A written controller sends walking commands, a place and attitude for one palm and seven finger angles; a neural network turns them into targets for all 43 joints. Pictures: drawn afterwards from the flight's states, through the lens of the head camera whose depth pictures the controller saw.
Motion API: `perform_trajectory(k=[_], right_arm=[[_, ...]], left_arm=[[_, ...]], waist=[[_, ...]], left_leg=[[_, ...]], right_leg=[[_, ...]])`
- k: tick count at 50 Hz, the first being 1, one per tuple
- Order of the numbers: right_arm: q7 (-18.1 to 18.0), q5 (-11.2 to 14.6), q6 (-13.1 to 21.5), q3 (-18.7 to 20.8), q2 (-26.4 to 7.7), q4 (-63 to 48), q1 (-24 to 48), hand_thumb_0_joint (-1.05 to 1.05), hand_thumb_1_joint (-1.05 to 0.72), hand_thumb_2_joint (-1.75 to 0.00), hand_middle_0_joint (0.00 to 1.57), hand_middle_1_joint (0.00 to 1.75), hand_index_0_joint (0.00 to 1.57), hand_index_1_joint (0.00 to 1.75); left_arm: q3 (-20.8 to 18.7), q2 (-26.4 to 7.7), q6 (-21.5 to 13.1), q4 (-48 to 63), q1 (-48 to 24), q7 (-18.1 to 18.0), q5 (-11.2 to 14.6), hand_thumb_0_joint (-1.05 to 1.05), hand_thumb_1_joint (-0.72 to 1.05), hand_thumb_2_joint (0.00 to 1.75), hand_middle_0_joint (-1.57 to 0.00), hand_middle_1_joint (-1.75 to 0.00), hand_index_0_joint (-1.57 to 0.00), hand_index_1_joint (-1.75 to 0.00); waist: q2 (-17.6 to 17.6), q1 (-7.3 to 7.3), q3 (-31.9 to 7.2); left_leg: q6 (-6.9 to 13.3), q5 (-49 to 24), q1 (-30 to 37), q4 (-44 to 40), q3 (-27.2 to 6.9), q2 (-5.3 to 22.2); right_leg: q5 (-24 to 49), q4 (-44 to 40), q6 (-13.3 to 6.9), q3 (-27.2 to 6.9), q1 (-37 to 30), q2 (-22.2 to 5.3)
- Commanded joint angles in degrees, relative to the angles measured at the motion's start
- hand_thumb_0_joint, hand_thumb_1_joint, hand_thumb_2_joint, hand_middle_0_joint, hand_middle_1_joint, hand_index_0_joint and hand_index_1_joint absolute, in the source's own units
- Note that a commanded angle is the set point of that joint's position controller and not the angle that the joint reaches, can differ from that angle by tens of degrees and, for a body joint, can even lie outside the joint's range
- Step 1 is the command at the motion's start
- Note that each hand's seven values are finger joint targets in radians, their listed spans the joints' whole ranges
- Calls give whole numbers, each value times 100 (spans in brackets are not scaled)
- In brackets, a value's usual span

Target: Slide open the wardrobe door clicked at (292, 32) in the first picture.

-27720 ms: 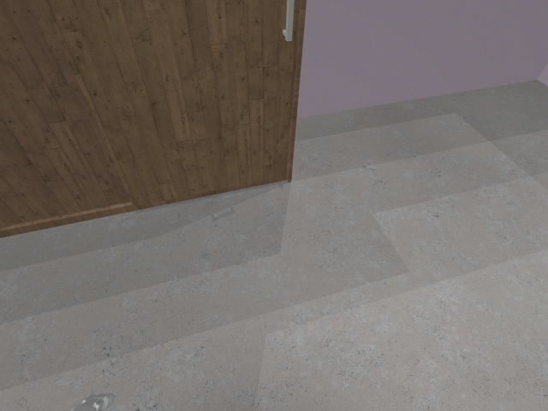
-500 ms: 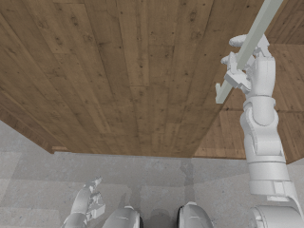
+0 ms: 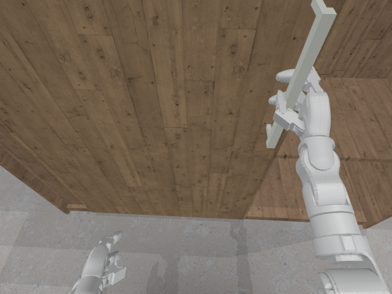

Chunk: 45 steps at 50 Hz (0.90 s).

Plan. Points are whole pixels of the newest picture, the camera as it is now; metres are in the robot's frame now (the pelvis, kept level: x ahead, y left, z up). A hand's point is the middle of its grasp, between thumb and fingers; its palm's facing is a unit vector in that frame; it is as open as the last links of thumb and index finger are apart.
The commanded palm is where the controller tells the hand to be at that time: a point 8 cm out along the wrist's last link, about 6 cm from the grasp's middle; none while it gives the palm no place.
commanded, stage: stop walking and hold the door there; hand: right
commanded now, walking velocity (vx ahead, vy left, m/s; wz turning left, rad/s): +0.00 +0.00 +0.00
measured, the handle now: (288, 89) +0.47 -0.15 +0.16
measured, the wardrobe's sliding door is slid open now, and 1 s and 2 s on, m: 0.61 0.61 0.61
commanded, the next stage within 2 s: loosen the grip on the handle in 0.14 s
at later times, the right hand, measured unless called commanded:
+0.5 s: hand (281, 111) +0.41 -0.13 +0.15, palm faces +0.12 +0.99 -0.09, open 9.5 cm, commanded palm +0.38 -0.17 +0.15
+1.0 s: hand (292, 115) +0.41 -0.15 +0.14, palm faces +0.11 +0.99 -0.09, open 14.6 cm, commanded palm +0.38 -0.20 +0.15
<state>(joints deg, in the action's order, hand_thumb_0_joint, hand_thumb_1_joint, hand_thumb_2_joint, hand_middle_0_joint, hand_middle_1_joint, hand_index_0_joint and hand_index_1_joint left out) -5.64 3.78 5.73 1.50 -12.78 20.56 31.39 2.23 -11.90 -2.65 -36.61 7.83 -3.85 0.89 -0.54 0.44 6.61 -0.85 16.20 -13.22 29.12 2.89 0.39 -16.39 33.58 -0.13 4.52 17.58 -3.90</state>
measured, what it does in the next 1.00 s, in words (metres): stands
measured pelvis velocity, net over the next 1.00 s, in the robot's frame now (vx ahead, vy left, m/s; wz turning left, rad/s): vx -0.02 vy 0.01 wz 0.03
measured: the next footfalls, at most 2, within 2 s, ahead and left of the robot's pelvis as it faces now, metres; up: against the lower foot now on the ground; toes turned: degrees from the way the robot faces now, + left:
none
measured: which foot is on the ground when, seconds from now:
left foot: down 0.00-1.00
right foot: down 0.00-1.00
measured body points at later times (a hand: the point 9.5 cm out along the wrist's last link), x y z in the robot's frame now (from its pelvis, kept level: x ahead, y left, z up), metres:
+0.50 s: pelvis -0.04 +0.02 -0.01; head -0.03 +0.01 +0.44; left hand +0.05 +0.29 -0.10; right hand +0.40 -0.18 +0.16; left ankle -0.01 +0.13 -0.73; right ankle +0.01 -0.11 -0.73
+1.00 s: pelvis -0.02 +0.01 +0.00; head +0.00 +0.01 +0.45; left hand +0.07 +0.27 -0.11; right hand +0.40 -0.21 +0.15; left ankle -0.01 +0.13 -0.73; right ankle +0.01 -0.11 -0.73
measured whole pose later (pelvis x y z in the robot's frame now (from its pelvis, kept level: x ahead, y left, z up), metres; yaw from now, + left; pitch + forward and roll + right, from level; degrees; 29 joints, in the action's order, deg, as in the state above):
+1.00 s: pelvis -0.02 +0.01 +0.00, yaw +2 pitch +3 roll +0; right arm 0.4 4.5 11.7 12.2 -16.7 38.1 33.3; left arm -0.2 -14.5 -7.7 -39.4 18.6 -1.9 1.4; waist -0.1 -2.3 -1.9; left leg 0.2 16.2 -20.4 33.3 0.8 0.2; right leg -14.5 33.3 -0.1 3.5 22.0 -2.3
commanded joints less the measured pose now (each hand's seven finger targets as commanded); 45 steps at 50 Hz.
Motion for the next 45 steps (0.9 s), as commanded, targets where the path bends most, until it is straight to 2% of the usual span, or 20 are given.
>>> perform_trajectory(k=[1, 4, 8, 11, 12, 13, 14, 15, 16, 19, 20, 24, 27, 28, 31, 32, 36, 38, 39, 45], right_arm=[[121, -66, 524, -106, -426, -1422, 2164, 0, -90, -90, 45, 140, 45, 140], [84, -41, 480, 108, -646, -1072, 2124, 0, -90, -90, 45, 140, 45, 140], [74, -19, 472, 153, -633, -657, 2266, 0, -90, -90, 45, 140, 45, 140], [81, -10, 492, -11, -460, -569, 2438, 0, -90, -90, 45, 140, 45, 140], [46, -707, 574, 2655, -3967, -709, 5783, 0, -90, -90, 45, 140, 45, 140], [318, -718, -40, 1020, -1528, 1862, 4585, 0, -78, -84, 45, 140, 45, 140], [486, -240, -121, 804, -749, 1147, 3473, 0, -66, -78, 45, 140, 45, 140], [601, -56, -67, 929, -383, 1304, 2835, 0, -54, -73, 45, 140, 45, 140], [568, 192, 119, 1553, -1034, 881, 2696, 0, -42, -67, 45, 140, 45, 140], [433, -113, 758, 939, -723, 781, 3176, 0, -5, -49, 45, 140, 45, 140], [406, -237, 888, 914, -830, 1019, 3043, 0, 7, -43, 45, 140, 45, 140], [353, -323, 1109, 812, -1105, 1328, 3872, 0, 55, -20, 42, 137, 42, 137], [367, -299, 1203, 710, -1134, 1611, 3949, 0, 55, -20, 38, 132, 38, 132], [380, -245, 1229, 785, -1240, 1742, 3946, 0, 55, -20, 37, 130, 37, 130], [427, -140, 1319, 735, -1193, 1764, 4112, 0, 55, -20, 33, 125, 33, 125], [426, -121, 1329, 1428, -2041, 1614, 3855, 0, 55, -20, 32, 123, 32, 123], [507, 38, 1263, 1379, -1894, 1560, 3473, 0, 55, -20, 26, 117, 26, 117], [523, 71, 1221, 1364, -1829, 1298, 3275, 0, 55, -20, 25, 115, 25, 115], [513, 57, 1217, 1491, -1998, 1211, 3166, 0, 55, -20, 25, 115, 25, 115], [564, 140, 1030, 1399, -1663, 386, 2564, 0, 55, -20, 25, 115, 25, 115]], left_arm=[[-246, -708, -156, 661, -69, -145, 67, 0, 90, 90, -20, -30, -20, -30], [-255, -759, -91, 585, -65, -211, 53, 0, 90, 90, -20, -30, -20, -30], [-242, -765, -45, 525, -30, -237, 45, 0, 90, 90, -20, -30, -20, -30], [-252, -798, -48, 500, -26, -249, 46, 0, 90, 90, -20, -30, -20, -30], [-812, -947, -307, 481, 204, -28, -42, 0, 90, 90, -20, -30, -20, -30], [-496, -917, -695, 190, 428, 105, -48, 0, 90, 90, -20, -30, -20, -30], [-720, -1067, -843, 272, 1133, 226, 151, 0, 90, 90, -20, -30, -20, -30], [-671, -981, -865, 126, 923, 232, 118, 0, 90, 90, -20, -30, -20, -30], [-626, -1077, -825, 130, 936, 296, 18, 0, 90, 90, -20, -30, -20, -30], [-629, -1065, -804, 277, 885, 401, 7, 0, 90, 90, -20, -30, -20, -30], [-659, -1097, -776, 297, 966, 423, 33, 0, 90, 90, -20, -30, -20, -30], [-576, -1066, -773, 385, 867, 395, 129, 0, 90, 90, -20, -30, -20, -30], [-543, -1085, -865, 386, 932, 358, 140, 0, 90, 90, -20, -30, -20, -30], [-547, -1121, -888, 364, 960, 328, 142, 0, 90, 90, -20, -30, -20, -30], [-552, -1142, -959, 293, 1069, 279, 129, 0, 90, 90, -20, -30, -20, -30], [-567, -1216, -952, 322, 1044, 237, 132, 0, 90, 90, -20, -30, -20, -30], [-498, -1145, -929, 364, 971, 163, 130, 0, 90, 90, -20, -30, -20, -30], [-496, -1147, -924, 383, 949, 162, 122, 0, 90, 90, -20, -30, -20, -30], [-506, -1154, -901, 381, 948, 140, 114, 0, 90, 90, -20, -30, -20, -30], [-528, -1101, -841, 460, 959, 140, 96, 0, 90, 90, -20, -30, -20, -30]], waist=[[259, -181, -2992], [189, -170, -2843], [317, -139, -2599], [108, -133, -2502], [1274, 145, -1639], [1180, -673, -3422], [187, -332, -3977], [-1037, -159, -3560], [-1066, -53, -3286], [478, -473, -2403], [840, -467, -2334], [-98, -483, -2068], [28, -493, -2164], [321, -516, -2126], [295, -528, -2340], [334, -251, -2545], [442, -235, -2325], [141, -209, -2282], [189, -186, -2318], [70, -127, -2671]], left_leg=[[209, -3467, 1001, 151, -454, 833], [182, -3076, 889, 72, -453, 829], [150, -2341, 653, -76, -476, 780], [125, -1882, 574, -64, -405, 680], [21, -3184, 219, -886, -1090, 479], [388, -4332, 578, 589, -174, -97], [314, -3187, 151, 618, 154, -28], [253, -2103, -664, 375, -2, -42], [258, -1712, -609, 66, -67, -32], [232, -1755, -549, 27, 28, -96], [204, -1431, -654, 52, -4, -118], [250, 168, -1106, -124, -229, -49], [232, 685, -1174, -247, -332, -54], [200, 870, -1136, -329, -384, -44], [187, 904, -1092, -328, -424, -51], [205, 947, -759, -358, -495, -23], [175, 717, -524, -451, -523, -21], [200, 279, -560, -384, -434, -46], [190, 136, -459, -368, -440, -46], [186, -1382, -194, -80, -277, -98]], right_leg=[[2750, 15, -19, -370, -1081, -552], [2372, -132, -41, -402, -972, -514], [1996, -207, -89, -452, -833, -545], [1965, -371, -123, -548, -807, -598], [1644, 36, -270, -102, -678, -265], [3090, -861, -226, -295, -909, 398], [4280, -692, 77, -471, -1855, 124], [4681, -279, 192, -365, -2426, 71], [4026, -243, 172, -363, -2315, 76], [2100, -280, -90, -286, -995, 145], [1611, -321, -117, -285, -736, 141], [-243, -430, -147, -232, -294, 273], [-678, -423, -171, -177, -142, 341], [-729, -405, -186, -151, -29, 351], [-720, -396, -199, -187, -58, 357], [-659, -427, -204, -192, -15, 354], [-395, -491, -246, -178, 105, 361], [-99, -470, -242, -169, -68, 349], [43, -445, -250, -176, -76, 347], [1187, -349, -237, -158, -508, 337]])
